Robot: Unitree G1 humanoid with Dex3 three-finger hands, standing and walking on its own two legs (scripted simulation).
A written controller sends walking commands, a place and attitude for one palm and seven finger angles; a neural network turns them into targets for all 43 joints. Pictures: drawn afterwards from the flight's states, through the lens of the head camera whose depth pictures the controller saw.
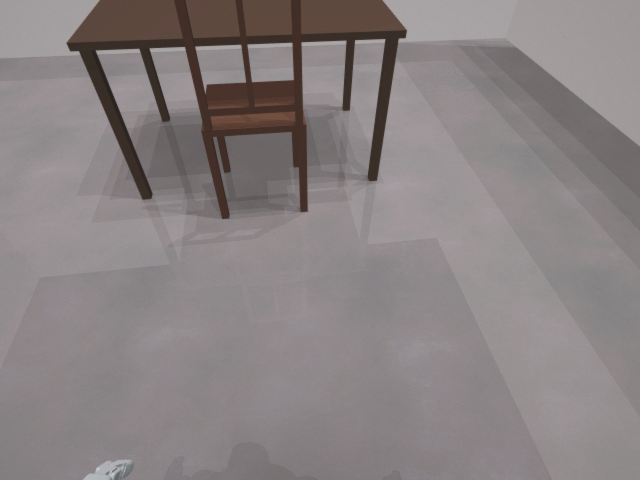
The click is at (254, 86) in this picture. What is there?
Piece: chair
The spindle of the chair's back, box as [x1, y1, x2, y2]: [236, 0, 254, 106]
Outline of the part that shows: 236,0 249,106 254,106 241,0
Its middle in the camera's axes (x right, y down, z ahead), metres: -0.25 -0.60 +1.28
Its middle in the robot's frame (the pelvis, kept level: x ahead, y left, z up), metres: +1.35 +0.32 -0.05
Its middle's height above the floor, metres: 0.72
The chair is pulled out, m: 0.00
